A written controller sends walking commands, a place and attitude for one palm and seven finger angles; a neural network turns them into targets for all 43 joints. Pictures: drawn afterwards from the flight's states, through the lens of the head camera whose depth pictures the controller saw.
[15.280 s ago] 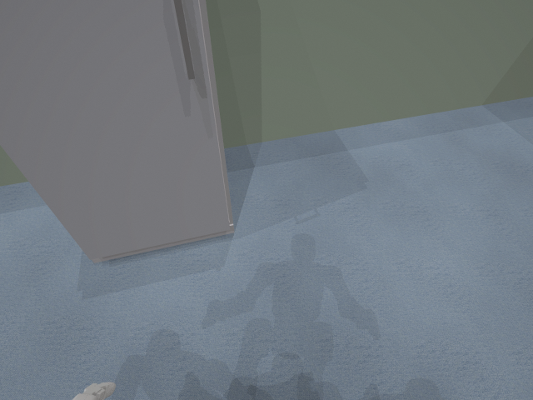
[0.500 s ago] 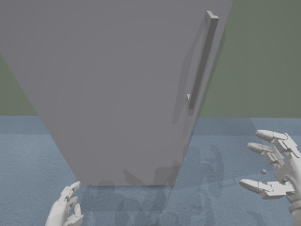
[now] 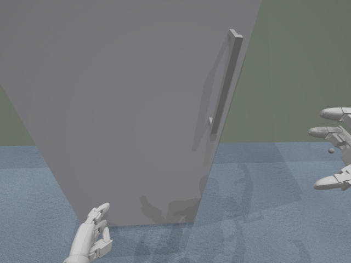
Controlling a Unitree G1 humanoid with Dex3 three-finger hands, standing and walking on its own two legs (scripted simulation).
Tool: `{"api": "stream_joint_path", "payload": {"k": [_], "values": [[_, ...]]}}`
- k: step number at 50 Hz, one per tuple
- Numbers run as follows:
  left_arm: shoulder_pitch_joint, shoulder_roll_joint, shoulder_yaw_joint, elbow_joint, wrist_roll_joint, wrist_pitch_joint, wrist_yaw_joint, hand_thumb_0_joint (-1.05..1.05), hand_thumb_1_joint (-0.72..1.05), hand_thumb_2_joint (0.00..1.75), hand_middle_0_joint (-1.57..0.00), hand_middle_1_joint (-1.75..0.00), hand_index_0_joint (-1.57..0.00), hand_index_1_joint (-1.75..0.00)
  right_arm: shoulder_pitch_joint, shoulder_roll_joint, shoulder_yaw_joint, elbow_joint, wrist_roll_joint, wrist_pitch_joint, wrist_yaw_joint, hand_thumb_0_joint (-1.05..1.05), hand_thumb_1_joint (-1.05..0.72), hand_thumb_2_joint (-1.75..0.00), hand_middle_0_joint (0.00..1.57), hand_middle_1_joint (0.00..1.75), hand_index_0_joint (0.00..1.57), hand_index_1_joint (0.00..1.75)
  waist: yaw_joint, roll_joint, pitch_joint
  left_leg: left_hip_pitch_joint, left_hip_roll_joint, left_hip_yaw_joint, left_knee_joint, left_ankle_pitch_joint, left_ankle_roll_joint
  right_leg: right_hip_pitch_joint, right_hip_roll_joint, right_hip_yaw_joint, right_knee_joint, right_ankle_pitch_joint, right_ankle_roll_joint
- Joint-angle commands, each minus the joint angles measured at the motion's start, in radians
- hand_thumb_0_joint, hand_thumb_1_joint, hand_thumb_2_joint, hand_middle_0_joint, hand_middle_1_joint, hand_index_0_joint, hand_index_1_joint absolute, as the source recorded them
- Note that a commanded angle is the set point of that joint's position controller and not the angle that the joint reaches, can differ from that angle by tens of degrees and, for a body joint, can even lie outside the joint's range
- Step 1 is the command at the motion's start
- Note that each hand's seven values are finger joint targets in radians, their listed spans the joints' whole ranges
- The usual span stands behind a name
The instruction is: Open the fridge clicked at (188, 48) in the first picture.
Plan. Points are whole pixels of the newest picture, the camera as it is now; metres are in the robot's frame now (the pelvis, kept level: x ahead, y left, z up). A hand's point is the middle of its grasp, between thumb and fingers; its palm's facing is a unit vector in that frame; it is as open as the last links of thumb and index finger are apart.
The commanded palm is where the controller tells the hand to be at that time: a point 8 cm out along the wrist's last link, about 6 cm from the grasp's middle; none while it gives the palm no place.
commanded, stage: raise the hand to about handle height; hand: right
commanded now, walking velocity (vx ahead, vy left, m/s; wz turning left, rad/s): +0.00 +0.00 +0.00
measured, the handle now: (221, 88) +0.48 -0.11 +0.20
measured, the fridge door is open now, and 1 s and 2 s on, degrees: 0 0 0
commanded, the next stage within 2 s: move the hooked fingers beside the handle in 0.58 s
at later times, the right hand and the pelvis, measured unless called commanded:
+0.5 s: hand (324, 136) +0.30 -0.27 +0.21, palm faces +0.07 +0.99 -0.11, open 13.9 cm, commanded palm +0.25 -0.31 +0.22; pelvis +0.01 +0.00 +0.00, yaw +1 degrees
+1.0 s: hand (312, 130) +0.32 -0.27 +0.20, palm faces +0.04 +1.00 -0.09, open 14.0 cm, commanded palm +0.29 -0.30 +0.22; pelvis +0.02 +0.00 +0.00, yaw +1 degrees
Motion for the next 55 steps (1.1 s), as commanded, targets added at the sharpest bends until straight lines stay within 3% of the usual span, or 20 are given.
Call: {"api": "stream_joint_path", "payload": {"k": [1, 4, 7, 10, 11, 14, 16, 20, 22, 24, 26, 29, 31, 34, 38, 41, 45, 48, 51, 55], "values": [[-0.146, 0.135, 0.063, -0.168, -0.012, -0.045, 0.014, 0.00, 0.90, 0.90, -0.20, -0.30, -0.20, -0.30, -0.364, -0.323, -0.113, -0.149, 0.019, -0.019, 0.018, 0.00, 0.50, -0.30, 0.30, 1.20, 0.30, 1.20, 0.012, -0.009, -0.143, -0.024, -0.038, -0.076, -0.083, 0.154, 0.021, 0.073, 0.036, 0.079, -0.080, 0.130, -0.025], [-0.151, 0.143, 0.065, -0.172, -0.016, -0.041, 0.014, 0.00, 0.90, 0.90, -0.20, -0.30, -0.20, -0.30, -0.430, -0.360, -0.133, -0.102, 0.018, 0.005, 0.031, 0.00, 0.50, -0.30, 0.30, 1.20, 0.30, 1.20, 0.014, -0.003, -0.147, -0.036, -0.034, -0.079, -0.086, 0.132, 0.019, 0.078, 0.041, 0.084, -0.086, 0.111, -0.029], [-0.145, 0.150, 0.072, -0.181, -0.018, -0.030, 0.003, 0.00, 0.90, 0.90, -0.20, -0.30, -0.20, -0.30, -0.330, -0.319, -0.117, -0.030, 0.026, 0.027, 0.052, 0.00, 0.50, -0.30, 0.30, 1.20, 0.30, 1.20, 0.007, 0.036, -0.159, -0.018, -0.024, -0.092, -0.069, 0.190, 0.018, 0.058, 0.040, 0.073, -0.062, 0.148, -0.029], [-0.158, 0.151, 0.074, -0.197, -0.022, -0.025, -0.002, 0.00, 0.90, 0.90, -0.20, -0.30, -0.20, -0.30, -0.348, -0.316, -0.107, -0.082, 0.030, 0.030, 0.058, 0.00, 0.50, -0.30, 0.30, 1.20, 0.30, 1.20, 0.009, 0.000, -0.163, -0.037, -0.023, -0.092, -0.060, 0.180, 0.016, 0.062, 0.041, 0.067, -0.056, 0.136, -0.026], [-0.158, 0.149, 0.076, -0.198, -0.020, -0.023, -0.004, 0.00, 0.90, 0.90, -0.20, -0.30, -0.20, -0.30, -0.322, -0.334, -0.129, -0.081, 0.035, 0.026, 0.050, 0.00, 0.50, -0.30, 0.30, 1.20, 0.30, 1.20, 0.006, 0.048, -0.147, -0.030, -0.016, -0.110, -0.070, 0.170, 0.013, 0.040, 0.034, 0.068, -0.043, 0.133, -0.025], [-0.158, 0.146, 0.079, -0.206, -0.018, -0.027, 0.002, 0.00, 0.90, 0.90, -0.20, -0.30, -0.20, -0.30, -0.375, -0.354, -0.150, -0.163, 0.028, 0.007, 0.026, 0.00, 0.50, -0.30, 0.30, 1.20, 0.30, 1.20, 0.007, -0.026, -0.193, -0.034, -0.027, -0.090, -0.057, 0.166, 0.015, 0.080, 0.041, 0.063, -0.052, 0.142, -0.029], [-0.156, 0.143, 0.079, -0.202, -0.013, -0.029, 0.004, 0.00, 0.90, 0.90, -0.20, -0.30, -0.20, -0.30, -0.374, -0.393, -0.182, -0.212, 0.023, -0.008, 0.003, 0.00, 0.50, -0.30, 0.30, 1.20, 0.30, 1.20, 0.000, -0.020, -0.201, -0.012, -0.026, -0.093, -0.060, 0.178, 0.016, 0.081, 0.037, 0.063, -0.048, 0.162, -0.029], [-0.145, 0.139, 0.079, -0.196, -0.013, -0.034, 0.012, 0.00, 0.90, 0.90, -0.20, -0.30, -0.20, -0.30, -0.378, -0.354, -0.163, -0.195, 0.016, -0.007, -0.010, 0.00, 0.50, -0.30, 0.30, 1.20, 0.30, 1.20, 0.012, -0.059, -0.189, -0.029, -0.033, -0.079, -0.052, 0.209, 0.017, 0.102, 0.039, 0.061, -0.060, 0.175, -0.030], [-0.144, 0.143, 0.077, -0.188, -0.013, -0.031, 0.012, 0.00, 0.90, 0.90, -0.20, -0.30, -0.20, -0.30, -0.372, -0.342, -0.148, -0.169, 0.014, 0.004, -0.004, 0.00, 0.50, -0.30, 0.30, 1.20, 0.30, 1.20, 0.016, -0.021, -0.163, -0.028, -0.030, -0.082, -0.059, 0.213, 0.014, 0.082, 0.034, 0.060, -0.059, 0.170, -0.030], [-0.144, 0.142, 0.077, -0.189, -0.015, -0.033, 0.015, 0.00, 0.90, 0.90, -0.20, -0.30, -0.20, -0.30, -0.381, -0.331, -0.131, -0.160, 0.010, 0.015, 0.003, 0.00, 0.50, -0.30, 0.30, 1.20, 0.30, 1.20, 0.017, -0.063, -0.164, -0.041, -0.031, -0.078, -0.055, 0.209, 0.016, 0.093, 0.038, 0.063, -0.061, 0.167, -0.029], [-0.137, 0.145, 0.077, -0.187, -0.015, -0.029, 0.013, 0.00, 0.90, 0.90, -0.20, -0.30, -0.20, -0.30, -0.357, -0.329, -0.122, -0.143, 0.010, 0.024, 0.009, 0.00, 0.50, -0.30, 0.30, 1.20, 0.30, 1.20, 0.017, -0.005, -0.162, -0.031, -0.032, -0.078, -0.059, 0.220, 0.016, 0.087, 0.033, 0.067, -0.056, 0.180, -0.030], [-0.143, 0.144, 0.075, -0.192, -0.015, -0.026, 0.014, 0.00, 0.90, 0.90, -0.20, -0.30, -0.20, -0.30, -0.367, -0.322, -0.117, -0.131, 0.016, 0.032, 0.022, 0.00, 0.50, -0.30, 0.30, 1.20, 0.30, 1.20, 0.022, -0.018, -0.170, -0.047, -0.033, -0.074, -0.052, 0.217, 0.014, 0.093, 0.036, 0.071, -0.055, 0.171, -0.030], [-0.141, 0.145, 0.077, -0.188, -0.014, -0.024, 0.011, 0.00, 0.90, 0.90, -0.20, -0.30, -0.20, -0.30, -0.358, -0.342, -0.132, -0.146, 0.022, 0.023, 0.023, 0.00, 0.50, -0.30, 0.30, 1.20, 0.30, 1.20, 0.018, 0.019, -0.181, -0.032, -0.033, -0.080, -0.056, 0.228, 0.014, 0.093, 0.032, 0.071, -0.046, 0.184, -0.031], [-0.150, 0.138, 0.074, -0.196, -0.012, -0.027, 0.011, 0.00, 0.90, 0.90, -0.20, -0.30, -0.20, -0.30, -0.387, -0.341, -0.138, -0.186, 0.020, 0.012, 0.019, 0.00, 0.50, -0.30, 0.30, 1.20, 0.30, 1.20, 0.017, -0.051, -0.206, -0.031, -0.034, -0.069, -0.042, 0.249, 0.018, 0.113, 0.038, 0.072, -0.050, 0.207, -0.029], [-0.146, 0.134, 0.074, -0.184, -0.013, -0.026, 0.012, 0.00, 0.90, 0.90, -0.20, -0.30, -0.20, -0.30, -0.403, -0.278, -0.082, -0.159, 0.021, 0.016, 0.010, 0.00, 0.50, -0.30, 0.30, 1.20, 0.30, 1.20, 0.031, -0.014, -0.179, -0.052, -0.035, -0.067, -0.046, 0.258, 0.014, 0.111, 0.033, 0.071, -0.049, 0.205, -0.029], [-0.137, 0.141, 0.075, -0.171, -0.013, -0.019, 0.014, 0.00, 0.90, 0.90, -0.20, -0.30, -0.20, -0.30, -0.425, -0.292, -0.072, -0.116, 0.006, 0.026, -0.004, 0.00, 0.50, -0.30, 0.30, 1.20, 0.30, 1.20, 0.032, 0.013, -0.154, -0.060, -0.032, -0.072, -0.057, 0.226, 0.017, 0.094, 0.029, 0.074, -0.052, 0.183, -0.028], [-0.142, 0.136, 0.077, -0.185, -0.010, -0.016, 0.016, 0.00, 0.90, 0.90, -0.20, -0.30, -0.20, -0.30, -0.440, -0.301, -0.093, -0.153, -0.004, 0.021, -0.022, 0.00, 0.50, -0.30, 0.30, 1.20, 0.30, 1.20, 0.023, -0.047, -0.225, -0.036, -0.030, -0.065, -0.035, 0.253, 0.021, 0.122, 0.033, 0.079, -0.054, 0.223, -0.025], [-0.147, 0.129, 0.075, -0.183, -0.010, -0.012, 0.014, 0.00, 0.90, 0.90, -0.20, -0.30, -0.20, -0.30, -0.479, -0.263, -0.054, -0.169, -0.005, 0.011, -0.032, 0.00, 0.50, -0.30, 0.30, 1.20, 0.30, 1.20, 0.032, -0.031, -0.221, -0.035, -0.031, -0.064, -0.034, 0.274, 0.021, 0.127, 0.029, 0.080, -0.052, 0.242, -0.027], [-0.134, 0.136, 0.078, -0.171, -0.009, -0.003, 0.014, 0.00, 0.90, 0.90, -0.20, -0.30, -0.20, -0.30, -0.448, -0.283, -0.072, -0.105, -0.009, 0.019, -0.045, 0.00, 0.50, -0.30, 0.30, 1.20, 0.30, 1.20, 0.026, -0.006, -0.196, -0.037, -0.031, -0.067, -0.044, 0.257, 0.022, 0.106, 0.024, 0.076, -0.054, 0.226, -0.025], [-0.139, 0.136, 0.081, -0.182, -0.011, -0.001, 0.015, 0.00, 0.90, 0.90, -0.20, -0.30, -0.20, -0.30, -0.506, -0.259, -0.042, -0.127, -0.023, 0.024, -0.061, 0.00, 0.50, -0.30, 0.30, 1.20, 0.30, 1.20, 0.032, -0.045, -0.225, -0.038, -0.028, -0.062, -0.028, 0.261, 0.023, 0.119, 0.026, 0.080, -0.059, 0.244, -0.022]]}}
